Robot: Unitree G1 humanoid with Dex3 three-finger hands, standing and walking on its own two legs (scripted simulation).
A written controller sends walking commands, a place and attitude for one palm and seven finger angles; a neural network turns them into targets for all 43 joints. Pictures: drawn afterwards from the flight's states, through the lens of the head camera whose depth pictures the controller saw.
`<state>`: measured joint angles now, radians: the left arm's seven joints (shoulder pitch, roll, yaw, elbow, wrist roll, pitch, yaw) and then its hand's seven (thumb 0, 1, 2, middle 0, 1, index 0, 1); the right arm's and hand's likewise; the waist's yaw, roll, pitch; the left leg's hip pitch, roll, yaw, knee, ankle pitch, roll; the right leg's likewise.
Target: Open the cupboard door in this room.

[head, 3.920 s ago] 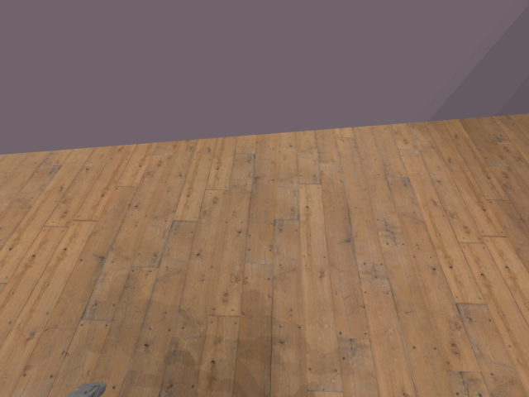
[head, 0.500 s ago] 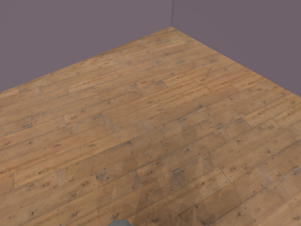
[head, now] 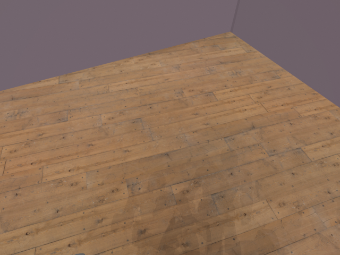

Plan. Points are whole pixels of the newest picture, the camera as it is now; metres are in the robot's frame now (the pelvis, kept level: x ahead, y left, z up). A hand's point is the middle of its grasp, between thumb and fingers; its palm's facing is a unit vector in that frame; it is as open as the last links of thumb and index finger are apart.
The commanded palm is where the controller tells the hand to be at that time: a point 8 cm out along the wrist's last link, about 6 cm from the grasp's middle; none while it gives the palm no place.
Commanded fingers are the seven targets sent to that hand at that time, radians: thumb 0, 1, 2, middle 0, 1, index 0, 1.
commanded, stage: turn or walk to find it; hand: left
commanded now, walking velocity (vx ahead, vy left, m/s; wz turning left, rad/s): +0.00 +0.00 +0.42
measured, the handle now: out of the picture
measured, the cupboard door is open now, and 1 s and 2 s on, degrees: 0 0 0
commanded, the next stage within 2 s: none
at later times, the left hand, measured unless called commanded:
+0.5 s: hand out of the picture -0.05 +0.20 -0.19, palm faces +0.29 -0.93 -0.23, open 7.4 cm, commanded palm none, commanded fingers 0.00 0.90 0.90 -0.20 -0.30 -0.20 -0.30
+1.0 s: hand out of the picture -0.05 +0.19 -0.15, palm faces +0.44 -0.85 -0.28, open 7.4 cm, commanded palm none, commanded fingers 0.00 0.90 0.90 -0.20 -0.30 -0.20 -0.30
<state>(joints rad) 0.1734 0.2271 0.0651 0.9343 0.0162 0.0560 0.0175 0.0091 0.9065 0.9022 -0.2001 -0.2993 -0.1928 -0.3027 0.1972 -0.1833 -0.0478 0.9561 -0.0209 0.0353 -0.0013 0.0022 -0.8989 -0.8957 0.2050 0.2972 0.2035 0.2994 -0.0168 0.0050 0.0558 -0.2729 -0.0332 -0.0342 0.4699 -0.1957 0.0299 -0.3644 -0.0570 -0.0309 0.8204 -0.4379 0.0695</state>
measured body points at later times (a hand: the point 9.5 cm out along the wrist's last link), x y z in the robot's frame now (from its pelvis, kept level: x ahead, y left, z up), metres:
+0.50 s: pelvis -0.03 +0.00 -0.01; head -0.01 +0.02 +0.43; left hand -0.06 +0.25 -0.17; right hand +0.10 -0.24 -0.15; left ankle -0.07 +0.11 -0.74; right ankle -0.01 -0.13 -0.74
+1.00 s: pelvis -0.06 -0.03 -0.01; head -0.03 -0.05 +0.44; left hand -0.08 +0.23 -0.13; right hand +0.10 -0.23 -0.17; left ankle -0.10 +0.10 -0.70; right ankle -0.01 -0.12 -0.74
